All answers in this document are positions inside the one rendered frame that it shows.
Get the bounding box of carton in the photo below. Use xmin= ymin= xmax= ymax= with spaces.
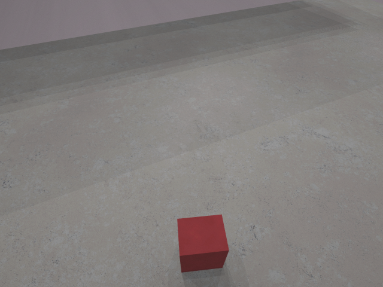
xmin=177 ymin=215 xmax=229 ymax=273

